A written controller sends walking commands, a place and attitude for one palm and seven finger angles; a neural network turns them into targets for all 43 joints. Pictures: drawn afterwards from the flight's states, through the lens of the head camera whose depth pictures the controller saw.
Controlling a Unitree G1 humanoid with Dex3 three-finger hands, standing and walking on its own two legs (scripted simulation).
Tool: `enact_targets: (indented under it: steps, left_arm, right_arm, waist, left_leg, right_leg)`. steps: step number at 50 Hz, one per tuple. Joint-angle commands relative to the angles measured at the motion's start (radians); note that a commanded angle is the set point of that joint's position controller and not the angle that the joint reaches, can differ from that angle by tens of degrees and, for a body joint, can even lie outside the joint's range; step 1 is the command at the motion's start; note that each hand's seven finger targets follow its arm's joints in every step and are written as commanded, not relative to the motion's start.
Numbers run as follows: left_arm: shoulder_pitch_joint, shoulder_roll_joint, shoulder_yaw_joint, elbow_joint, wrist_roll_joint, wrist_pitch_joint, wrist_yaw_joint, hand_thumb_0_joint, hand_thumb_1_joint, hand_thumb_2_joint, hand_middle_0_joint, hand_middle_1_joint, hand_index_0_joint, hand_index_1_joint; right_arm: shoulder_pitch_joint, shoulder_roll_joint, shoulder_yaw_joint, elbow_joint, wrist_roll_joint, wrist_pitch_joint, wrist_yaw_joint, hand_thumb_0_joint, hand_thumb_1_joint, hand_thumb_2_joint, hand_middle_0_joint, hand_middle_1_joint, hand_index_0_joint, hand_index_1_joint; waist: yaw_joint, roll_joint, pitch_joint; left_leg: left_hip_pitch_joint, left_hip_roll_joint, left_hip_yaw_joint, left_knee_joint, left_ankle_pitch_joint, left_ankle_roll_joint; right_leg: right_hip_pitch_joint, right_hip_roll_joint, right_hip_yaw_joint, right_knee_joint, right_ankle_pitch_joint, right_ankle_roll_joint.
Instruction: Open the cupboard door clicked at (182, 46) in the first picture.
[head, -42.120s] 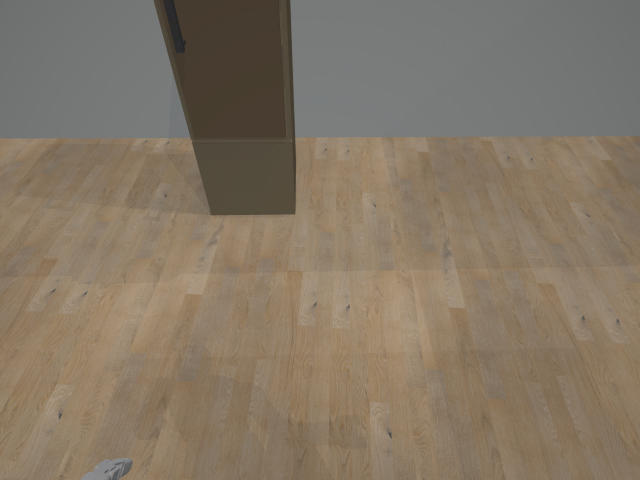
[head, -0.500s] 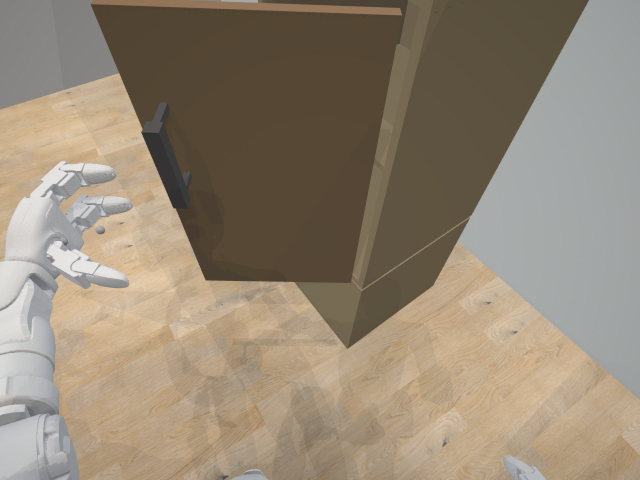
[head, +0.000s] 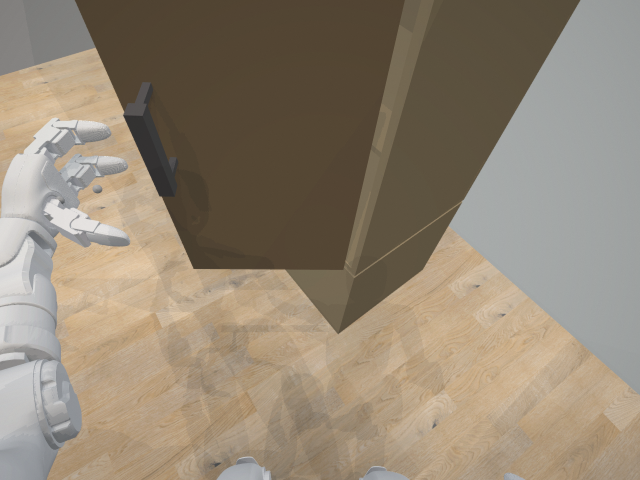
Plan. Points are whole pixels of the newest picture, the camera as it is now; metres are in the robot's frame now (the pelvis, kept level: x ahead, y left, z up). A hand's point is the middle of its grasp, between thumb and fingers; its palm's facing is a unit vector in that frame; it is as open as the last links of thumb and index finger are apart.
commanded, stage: move the hooked fingers beside the handle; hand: left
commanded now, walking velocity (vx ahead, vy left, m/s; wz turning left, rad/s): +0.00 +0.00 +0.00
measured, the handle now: (157, 143) +0.52 +0.21 +0.09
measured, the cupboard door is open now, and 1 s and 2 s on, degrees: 53 53 53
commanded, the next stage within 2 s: slide the fingers in behind the handle in 1.12 s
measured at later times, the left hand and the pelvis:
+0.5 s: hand (106, 164) +0.48 +0.26 +0.10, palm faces +0.00 -1.00 -0.01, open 13.9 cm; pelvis +0.00 -0.01 -0.01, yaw -2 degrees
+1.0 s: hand (101, 174) +0.46 +0.27 +0.09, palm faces -0.01 -1.00 +0.01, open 14.0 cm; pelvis +0.00 +0.00 -0.01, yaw -1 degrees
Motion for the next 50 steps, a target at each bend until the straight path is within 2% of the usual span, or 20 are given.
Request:
enact_targets:
  steps: [1, 7, 9, 11, 14, 18, 20, 21, 22, 23, 27, 29, 32, 35, 36, 38, 40, 44, 47, 50]
  left_arm:
    - [-0.435, 0.366, 0.073, -0.127, 0.008, -0.061, 0.010, 0.000, -0.500, 0.300, -0.300, -1.200, -0.300, -1.200]
    - [-0.523, 0.394, 0.070, -0.102, 0.017, -0.078, 0.004, 0.000, -0.500, 0.300, -0.300, -1.200, -0.300, -1.200]
    - [-0.528, 0.421, 0.088, -0.076, 0.013, -0.083, -0.001, 0.000, -0.500, 0.300, -0.300, -1.200, -0.300, -1.200]
    - [-0.519, 0.441, 0.101, -0.074, 0.020, -0.082, -0.010, 0.000, -0.500, 0.300, -0.300, -1.200, -0.300, -1.200]
    - [-0.537, 0.431, 0.084, -0.045, 0.022, -0.071, -0.018, 0.000, -0.500, 0.300, -0.300, -1.200, -0.300, -1.200]
    - [-0.501, 0.475, 0.107, -0.010, 0.037, -0.052, -0.022, 0.000, -0.500, 0.300, -0.300, -1.200, -0.300, -1.200]
    - [-0.480, 0.476, 0.115, -0.022, 0.028, -0.055, -0.027, 0.000, -0.500, 0.300, -0.300, -1.200, -0.300, -1.200]
    - [-0.473, 0.510, 0.143, -0.041, 0.034, -0.061, -0.026, 0.000, -0.500, 0.300, -0.300, -1.200, -0.300, -1.200]
    - [-0.468, 0.482, 0.122, -0.057, 0.030, -0.066, -0.029, 0.000, -0.500, 0.300, -0.300, -1.200, -0.300, -1.200]
    - [-0.462, 0.497, 0.141, -0.092, 0.029, -0.075, -0.027, 0.000, -0.500, 0.300, -0.300, -1.200, -0.300, -1.200]
    - [-0.403, 0.487, 0.166, -0.147, 0.001, -0.091, -0.037, 0.000, -0.500, 0.300, -0.300, -1.200, -0.300, -1.200]
    - [-0.407, 0.466, 0.154, -0.123, -0.010, -0.082, -0.043, 0.000, -0.500, 0.300, -0.300, -1.200, -0.300, -1.200]
    - [-0.418, 0.437, 0.117, -0.072, -0.003, -0.058, -0.052, 0.000, -0.500, 0.300, -0.300, -1.200, -0.300, -1.200]
    - [-0.459, 0.408, 0.079, -0.101, 0.003, -0.066, -0.053, 0.000, -0.500, 0.300, -0.300, -1.200, -0.300, -1.200]
    - [-0.477, 0.418, 0.083, -0.096, 0.006, -0.072, -0.049, 0.000, -0.500, 0.300, -0.300, -1.200, -0.300, -1.200]
    - [-0.511, 0.365, 0.042, -0.111, 0.003, -0.082, -0.044, 0.000, -0.500, 0.300, -0.300, -1.200, -0.300, -1.200]
    - [-0.509, 0.385, 0.069, -0.125, -0.008, -0.094, -0.043, 0.000, -0.500, 0.300, -0.300, -1.200, -0.300, -1.200]
    - [-0.540, 0.378, 0.060, -0.081, -0.007, -0.080, -0.033, 0.000, -0.500, 0.300, -0.300, -1.200, -0.300, -1.200]
    - [-0.535, 0.415, 0.072, -0.100, 0.025, -0.075, -0.010, 0.000, -0.500, 0.300, -0.300, -1.200, -0.300, -1.200]
    - [-0.516, 0.415, 0.083, -0.129, 0.021, -0.084, 0.003, 0.000, -0.500, 0.300, -0.300, -1.200, -0.300, -1.200]
  right_arm:
    - [0.113, -0.186, -0.066, -0.068, -0.006, -0.015, -0.012, 0.000, -0.900, -0.900, 0.200, 0.300, 0.200, 0.300]
    - [0.136, -0.190, -0.065, -0.063, -0.009, 0.004, -0.011, 0.000, -0.900, -0.900, 0.200, 0.300, 0.200, 0.300]
    - [0.150, -0.196, -0.066, -0.060, -0.010, 0.012, -0.013, 0.000, -0.900, -0.900, 0.200, 0.300, 0.200, 0.300]
    - [0.159, -0.196, -0.068, -0.060, -0.010, 0.019, -0.012, 0.000, -0.900, -0.900, 0.200, 0.300, 0.200, 0.300]
    - [0.173, -0.193, -0.065, -0.056, -0.011, 0.031, -0.011, 0.000, -0.900, -0.900, 0.200, 0.300, 0.200, 0.300]
    - [0.186, -0.199, -0.067, -0.065, -0.010, 0.048, -0.010, 0.000, -0.900, -0.900, 0.200, 0.300, 0.200, 0.300]
    - [0.187, -0.198, -0.068, -0.075, -0.010, 0.053, -0.007, 0.000, -0.900, -0.900, 0.200, 0.300, 0.200, 0.300]
    - [0.195, -0.202, -0.072, -0.076, -0.015, 0.056, -0.006, 0.000, -0.900, -0.900, 0.200, 0.300, 0.200, 0.300]
    - [0.189, -0.196, -0.073, -0.081, -0.012, 0.058, -0.003, 0.000, -0.900, -0.900, 0.200, 0.300, 0.200, 0.300]
    - [0.192, -0.196, -0.075, -0.084, -0.015, 0.060, -0.001, 0.000, -0.900, -0.900, 0.200, 0.300, 0.200, 0.300]
    - [0.183, -0.192, -0.083, -0.097, -0.014, 0.061, 0.008, 0.000, -0.900, -0.900, 0.200, 0.300, 0.200, 0.300]
    - [0.180, -0.193, -0.083, -0.093, -0.011, 0.065, 0.007, 0.000, -0.900, -0.900, 0.200, 0.300, 0.200, 0.300]
    - [0.171, -0.193, -0.077, -0.089, -0.005, 0.069, 0.004, 0.000, -0.900, -0.900, 0.200, 0.300, 0.200, 0.300]
    - [0.164, -0.191, -0.075, -0.086, -0.006, 0.067, 0.001, 0.000, -0.900, -0.900, 0.200, 0.300, 0.200, 0.300]
    - [0.165, -0.194, -0.075, -0.080, -0.007, 0.067, -0.001, 0.000, -0.900, -0.900, 0.200, 0.300, 0.200, 0.300]
    - [0.160, -0.190, -0.074, -0.078, -0.009, 0.061, 0.000, 0.000, -0.900, -0.900, 0.200, 0.300, 0.200, 0.300]
    - [0.163, -0.193, -0.075, -0.074, -0.012, 0.060, -0.002, 0.000, -0.900, -0.900, 0.200, 0.300, 0.200, 0.300]
    - [0.152, -0.193, -0.067, -0.072, -0.010, 0.058, -0.004, 0.000, -0.900, -0.900, 0.200, 0.300, 0.200, 0.300]
    - [0.151, -0.192, -0.067, -0.078, -0.014, 0.057, -0.004, 0.000, -0.900, -0.900, 0.200, 0.300, 0.200, 0.300]
    - [0.149, -0.189, -0.065, -0.088, -0.015, 0.057, 0.001, 0.000, -0.900, -0.900, 0.200, 0.300, 0.200, 0.300]
  waist:
    - [-0.013, 0.111, -0.343]
    - [-0.036, 0.118, -0.385]
    - [-0.040, 0.083, -0.395]
    - [-0.030, 0.127, -0.428]
    - [-0.043, 0.115, -0.416]
    - [-0.036, 0.103, -0.400]
    - [-0.030, 0.115, -0.422]
    - [-0.020, 0.106, -0.450]
    - [-0.023, 0.139, -0.447]
    - [-0.012, 0.153, -0.473]
    - [0.001, 0.162, -0.502]
    - [-0.014, 0.114, -0.453]
    - [-0.031, 0.115, -0.370]
    - [-0.041, 0.155, -0.380]
    - [-0.045, 0.141, -0.366]
    - [-0.056, 0.155, -0.373]
    - [-0.044, 0.168, -0.433]
    - [-0.052, 0.131, -0.389]
    - [-0.034, 0.190, -0.422]
    - [-0.025, 0.182, -0.468]
  left_leg:
    - [0.307, -0.035, -0.102, -0.083, 0.299, 0.004]
    - [0.289, -0.033, -0.096, -0.059, 0.290, 0.008]
    - [0.271, -0.032, -0.095, -0.048, 0.299, 0.014]
    - [0.284, -0.034, -0.092, -0.043, 0.325, 0.012]
    - [0.264, -0.034, -0.088, -0.030, 0.339, 0.016]
    - [0.217, -0.035, -0.083, -0.032, 0.315, 0.019]
    - [0.227, -0.036, -0.073, -0.025, 0.339, 0.020]
    - [0.233, -0.036, -0.079, -0.024, 0.363, 0.019]
    - [0.249, -0.036, -0.074, -0.023, 0.368, 0.018]
    - [0.268, -0.035, -0.077, -0.022, 0.389, 0.017]
    - [0.308, -0.034, -0.077, -0.020, 0.439, 0.015]
    - [0.283, -0.032, -0.074, -0.019, 0.415, 0.021]
    - [0.243, -0.037, -0.069, -0.032, 0.344, 0.023]
    - [0.287, -0.034, -0.078, -0.025, 0.350, 0.018]
    - [0.290, -0.029, -0.090, -0.025, 0.344, 0.016]
    - [0.313, -0.026, -0.100, -0.027, 0.329, 0.012]
    - [0.353, -0.023, -0.107, -0.017, 0.382, 0.007]
    - [0.301, -0.026, -0.109, -0.018, 0.326, 0.010]
    - [0.324, -0.025, -0.118, -0.020, 0.354, 0.002]
    - [0.352, -0.021, -0.119, -0.014, 0.405, -0.002]
  right_leg:
    - [0.000, 0.060, 0.041, -0.074, 0.258, -0.027]
    - [-0.006, 0.064, 0.051, -0.065, 0.264, -0.021]
    - [0.008, 0.068, 0.054, -0.060, 0.277, -0.022]
    - [0.010, 0.066, 0.058, -0.055, 0.300, -0.020]
    - [0.003, 0.071, 0.058, -0.049, 0.317, -0.020]
    - [0.010, 0.067, 0.060, -0.052, 0.312, -0.014]
    - [0.023, 0.070, 0.065, -0.048, 0.342, -0.014]
    - [0.039, 0.070, 0.061, -0.040, 0.358, -0.015]
    - [0.026, 0.071, 0.063, -0.042, 0.361, -0.015]
    - [0.032, 0.072, 0.060, -0.037, 0.368, -0.017]
    - [0.055, 0.078, 0.057, -0.037, 0.409, -0.020]
    - [0.040, 0.082, 0.054, -0.041, 0.395, -0.020]
    - [0.007, 0.077, 0.055, -0.058, 0.348, -0.015]
    - [-0.038, 0.079, 0.052, -0.053, 0.318, -0.020]
    - [-0.058, 0.080, 0.047, -0.052, 0.298, -0.022]
    - [-0.085, 0.079, 0.042, -0.052, 0.265, -0.023]
    - [-0.073, 0.080, 0.040, -0.039, 0.292, -0.027]
    - [-0.082, 0.077, 0.037, -0.036, 0.258, -0.027]
    - [-0.088, 0.072, 0.035, -0.028, 0.258, -0.027]
    - [-0.072, 0.076, 0.034, -0.019, 0.287, -0.026]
